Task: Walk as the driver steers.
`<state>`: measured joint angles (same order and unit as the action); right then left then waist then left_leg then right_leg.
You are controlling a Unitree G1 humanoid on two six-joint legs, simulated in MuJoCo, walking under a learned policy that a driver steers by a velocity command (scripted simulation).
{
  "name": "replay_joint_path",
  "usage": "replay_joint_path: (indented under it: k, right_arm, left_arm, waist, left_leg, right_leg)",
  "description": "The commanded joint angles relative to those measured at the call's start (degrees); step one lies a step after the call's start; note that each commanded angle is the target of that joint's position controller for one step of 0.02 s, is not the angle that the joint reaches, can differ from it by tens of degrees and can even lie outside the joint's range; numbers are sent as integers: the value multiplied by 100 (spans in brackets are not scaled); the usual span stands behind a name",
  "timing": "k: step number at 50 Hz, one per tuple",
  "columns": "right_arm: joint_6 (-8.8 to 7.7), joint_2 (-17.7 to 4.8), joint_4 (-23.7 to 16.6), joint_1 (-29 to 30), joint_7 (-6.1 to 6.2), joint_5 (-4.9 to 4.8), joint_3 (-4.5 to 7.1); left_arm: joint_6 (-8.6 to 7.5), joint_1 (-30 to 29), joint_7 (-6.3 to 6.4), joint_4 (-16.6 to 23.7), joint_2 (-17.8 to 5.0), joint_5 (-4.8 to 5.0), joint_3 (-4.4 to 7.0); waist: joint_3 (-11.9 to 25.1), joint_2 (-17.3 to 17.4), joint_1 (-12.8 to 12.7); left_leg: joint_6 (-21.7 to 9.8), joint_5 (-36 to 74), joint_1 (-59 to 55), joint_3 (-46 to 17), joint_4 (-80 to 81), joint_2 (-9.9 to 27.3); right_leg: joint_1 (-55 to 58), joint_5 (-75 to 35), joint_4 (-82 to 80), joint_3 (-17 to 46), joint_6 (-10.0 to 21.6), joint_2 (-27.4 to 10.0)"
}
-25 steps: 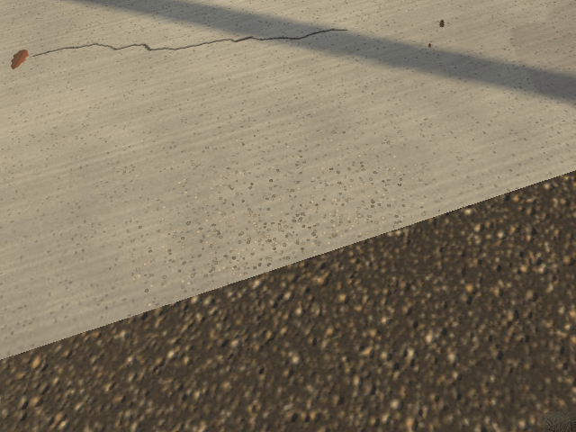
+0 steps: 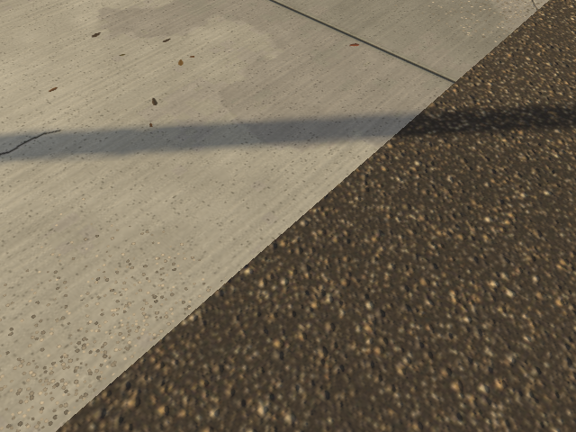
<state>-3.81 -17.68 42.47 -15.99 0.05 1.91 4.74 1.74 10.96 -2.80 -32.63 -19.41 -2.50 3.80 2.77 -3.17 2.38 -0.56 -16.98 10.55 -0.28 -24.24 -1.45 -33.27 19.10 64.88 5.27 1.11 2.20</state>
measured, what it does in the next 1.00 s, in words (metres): walks ahead: right foot, then left foot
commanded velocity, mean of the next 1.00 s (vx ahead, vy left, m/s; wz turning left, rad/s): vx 0.93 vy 0.00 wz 0.13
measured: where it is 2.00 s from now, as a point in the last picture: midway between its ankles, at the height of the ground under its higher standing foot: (247, 129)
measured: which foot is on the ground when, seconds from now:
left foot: down 0.00-0.34, up 0.36-0.76, down 0.78-1.00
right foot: up 0.00-0.30, down 0.32-0.74, up 0.76-1.00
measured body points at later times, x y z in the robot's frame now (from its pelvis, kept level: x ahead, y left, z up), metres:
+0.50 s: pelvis +0.35 -0.14 -0.01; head +0.38 -0.14 +0.44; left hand +0.51 +0.09 -0.13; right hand +0.31 -0.39 -0.14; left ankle +0.31 +0.04 -0.63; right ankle +0.30 -0.19 -0.74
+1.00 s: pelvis +0.82 -0.19 -0.01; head +0.84 -0.19 +0.44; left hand +1.04 +0.05 -0.06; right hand +0.83 -0.48 -0.14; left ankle +0.77 -0.18 -0.74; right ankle +0.95 -0.38 -0.66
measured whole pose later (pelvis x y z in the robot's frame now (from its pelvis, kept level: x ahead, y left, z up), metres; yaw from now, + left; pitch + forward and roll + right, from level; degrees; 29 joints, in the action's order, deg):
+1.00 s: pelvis +0.82 -0.19 -0.01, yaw +11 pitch +0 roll +1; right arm -2.7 -17.4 51.1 -27.9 -0.3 0.5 3.6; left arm -4.0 0.7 -0.6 -33.6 -12.5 -3.8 -3.1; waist -1.5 -0.2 4.1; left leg -11.0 -16.2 7.2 -4.9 -24.2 -13.2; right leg -39.0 14.0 60.1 7.7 -3.5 -7.6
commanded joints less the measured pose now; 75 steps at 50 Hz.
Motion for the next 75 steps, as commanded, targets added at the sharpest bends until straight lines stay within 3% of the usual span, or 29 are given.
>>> replay_joint_path:
  k: [1,11,13,15,16,17,18,19,21,23,28,34,37,38,39,40,41,42,45,49,55,57,58,59,60,61,63,66,75]
  right_arm:
    - [-73,-800,-248,-139,36,-7,107]
    - [-207,-661,396,-1359,35,83,-36]
    - [-179,-800,576,-1385,69,47,-62]
    - [-83,-1198,766,-1490,124,31,-40]
    - [-48,-1330,746,-1251,140,-66,-42]
    - [-73,-768,485,-1356,52,-181,-196]
    - [-158,-314,152,-1329,-64,-346,-275]
    - [-195,-866,-18,-330,-22,-355,-113]
    - [-184,-428,27,-321,-53,-331,-205]
    - [76,-152,357,-843,-168,-139,-239]
    - [296,129,111,146,-322,-152,-269]
    - [189,19,-211,825,-481,-144,-381]
    - [288,-736,449,-1374,-378,-122,-98]
    - [311,-1047,804,-2635,-283,-128,91]
    - [325,-1147,869,-2416,-155,-252,185]
    - [379,-1473,730,-1750,-143,-178,235]
    - [381,-1618,456,-1444,-90,-82,276]
    - [368,-1143,319,-1153,-26,-57,221]
    - [131,-846,344,-681,34,-99,96]
    - [-106,-920,267,-517,-3,-155,105]
    - [-82,-1089,290,-829,-100,-209,258]
    - [-80,-1338,228,-655,-76,-138,316]
    - [-105,-1465,154,-294,-97,-122,334]
    - [-183,-977,-20,-40,-95,-118,198]
    - [-188,79,-327,-576,-73,-337,-77]
    - [-103,-277,-406,-577,-46,-281,-156]
    - [56,-708,-332,192,-135,-47,-64]
    - [248,-288,-614,712,-380,36,-178]
    - [352,-135,-1387,2329,-643,-1,-448]
  left_arm:
    - [-28,-500,-299,508,-469,-28,124]
    - [-117,-1962,-432,661,-60,-8,-167]
    - [-153,-1759,-340,551,18,-45,-223]
    - [-189,-476,-171,207,-275,-54,-77]
    - [-245,895,-69,-193,-490,-58,56]
    - [-276,1440,41,-415,-1098,-173,251]
    - [-311,1550,98,-397,-1509,-53,341]
    - [-344,1600,146,-438,-1384,-81,334]
    - [-489,1184,226,-862,-760,-127,165]
    - [-614,726,237,-911,-278,-29,2]
    - [-900,790,150,-1220,68,126,-99]
    - [-981,937,389,-1385,-352,183,-96]
    - [-713,370,590,-1148,-922,57,76]
    - [-614,-97,575,-1021,-1023,49,124]
    - [-607,-287,393,-1075,-420,27,-5]
    - [-733,34,370,-554,304,-57,-235]
    - [-866,462,317,-113,212,76,-338]
    - [-977,133,298,-185,-169,-11,-343]
    - [-739,-122,299,-219,-248,-210,-365]
    - [-510,-985,199,165,-27,-120,-509]
    - [-585,-1505,227,416,-103,113,-476]
    - [-641,-531,332,140,-564,122,-266]
    - [-677,609,406,-125,-793,126,-135]
    - [-706,1954,528,-375,-1197,2,50]
    - [-701,1922,528,-385,-1613,-278,133]
    - [-630,1187,478,-319,-1424,-156,189]
    - [-579,509,417,-320,-479,-67,3]
    - [-685,1151,365,-949,-50,-7,-117]
    - [-944,1425,310,-1469,-377,46,-66]
  waist:
    - [-607,1017,54]
    - [-1430,932,437]
    - [-1246,1030,194]
    - [-268,1362,-630]
    - [380,1314,-1423]
    - [1213,538,-1438]
    - [2328,-661,-1110]
    - [1937,401,-1458]
    - [15,566,-762]
    - [-426,87,-240]
    - [-1226,-203,-96]
    - [-925,-68,88]
    - [357,-346,1305]
    - [725,-105,1955]
    - [163,984,1625]
    - [46,1845,613]
    - [1164,1779,310]
    - [455,520,302]
    - [-740,-433,-403]
    - [-1034,-66,-308]
    - [-438,612,247]
    - [263,607,-258]
    - [800,537,-1001]
    - [1496,93,-1558]
    - [1989,-1671,-925]
    - [1736,-1794,-631]
    - [338,-151,-602]
    - [-263,-231,-491]
    - [-1177,146,-316]
  left_leg:
    - [-446,-1352,-635,-1343,1642,1556]
    - [-435,1275,-1291,748,2155,1627]
    - [-435,4606,-1390,1237,1681,1653]
    - [-527,8111,-1496,1256,-306,1969]
    - [-515,7778,-694,1293,-1911,1893]
    - [-442,4339,1323,1123,-4093,1412]
    - [-305,-901,2753,252,-6079,329]
    - [-456,-329,3121,-692,-6476,279]
    - [-471,240,3129,-507,-5634,798]
    - [-386,422,2530,-482,-5175,992]
    - [-360,1302,3149,-43,-4304,883]
    - [-790,2471,1987,1246,-2009,78]
    - [-1077,1685,-470,1157,-1973,-543]
    - [-1441,1409,-1763,570,-1565,-352]
    - [-1676,1091,-2044,16,-1161,-93]
    - [-2136,2652,-2524,-1742,-1604,476]
    - [-3081,196,-3359,-4217,70,1409]
    - [-2752,-1327,-2588,-4858,1189,1544]
    - [-2202,-338,27,-3543,1282,917]
    - [-1923,766,1582,-2218,1594,113]
    - [-1184,2872,146,-2207,827,101]
    - [-923,4232,-328,-2251,-500,96]
    - [-791,4224,49,-2108,-1820,-63]
    - [-738,2950,929,-1746,-3654,-315]
    - [-591,-1413,2681,-1134,-5331,-870]
    - [-661,-837,3470,-793,-5875,-442]
    - [-593,114,3464,-495,-5472,182]
    - [-511,219,3449,-460,-5228,590]
    - [-733,1652,2945,823,-2600,379]
  right_leg:
    - [-1771,-764,862,3,-111,-451]
    - [-1469,-907,-1463,-1053,368,-412]
    - [-307,-400,-2179,-1551,737,27]
    - [1483,350,-2282,-1652,1026,641]
    - [3331,-128,-3021,-1209,1169,588]
    - [5558,1186,-3301,472,1257,-653]
    - [6494,2279,-4175,3687,1475,-2591]
    - [5785,1325,-4604,3493,1249,-2461]
    - [3816,-363,-4761,1699,958,-2080]
    - [2718,-370,-5202,606,697,-1618]
    - [2266,-2612,-5913,-1233,152,-1043]
    - [3185,-7456,-5415,-2170,-135,-1132]
    - [3310,-9045,-2612,-1940,-165,-1363]
    - [2524,-8034,-352,-1817,-116,-1230]
    - [1181,-1550,2153,-1739,-36,-99]
    - [-742,971,3751,-1000,-181,352]
    - [-1729,991,3883,39,-203,252]
    - [-1914,484,3106,209,-60,-88]
    - [-851,150,1487,161,-301,-641]
    - [243,-812,-1021,-336,-580,-893]
    - [1249,-2316,-3410,-464,-365,-330]
    - [2327,-1412,-3498,-402,-248,-43]
    - [3532,-1073,-3464,-400,-180,-177]
    - [4912,584,-3366,471,-28,-1121]
    - [5999,2509,-4440,3433,340,-2851]
    - [5448,3590,-5255,4882,638,-2934]
    - [3952,2011,-5048,2623,501,-2290]
    - [3240,-176,-5131,814,241,-1798]
    - [2868,-3937,-5883,-1911,-133,-1340]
